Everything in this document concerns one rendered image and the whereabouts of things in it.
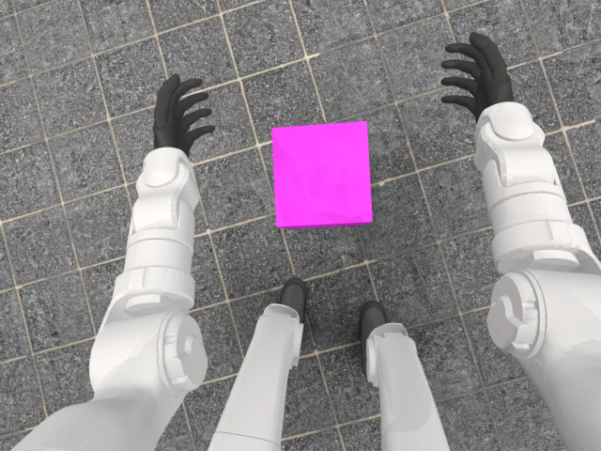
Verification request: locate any right robot forearm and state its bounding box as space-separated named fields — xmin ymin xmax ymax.
xmin=473 ymin=101 xmax=601 ymax=276

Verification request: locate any robot right shin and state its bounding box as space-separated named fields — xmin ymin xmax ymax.
xmin=368 ymin=323 xmax=417 ymax=351

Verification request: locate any robot left upper arm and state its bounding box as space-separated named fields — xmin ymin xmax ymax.
xmin=10 ymin=310 xmax=208 ymax=451

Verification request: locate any robot right upper arm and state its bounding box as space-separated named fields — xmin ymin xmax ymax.
xmin=486 ymin=269 xmax=601 ymax=451

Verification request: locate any robot left hand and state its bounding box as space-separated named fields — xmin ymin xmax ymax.
xmin=153 ymin=74 xmax=215 ymax=158

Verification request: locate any carton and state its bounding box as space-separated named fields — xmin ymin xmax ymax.
xmin=271 ymin=121 xmax=373 ymax=229

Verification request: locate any left robot foot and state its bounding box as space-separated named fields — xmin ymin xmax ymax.
xmin=279 ymin=278 xmax=307 ymax=323

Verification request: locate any left robot forearm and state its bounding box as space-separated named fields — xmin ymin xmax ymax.
xmin=89 ymin=148 xmax=200 ymax=391

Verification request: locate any robot right hand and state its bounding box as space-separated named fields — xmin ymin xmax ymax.
xmin=441 ymin=32 xmax=515 ymax=123

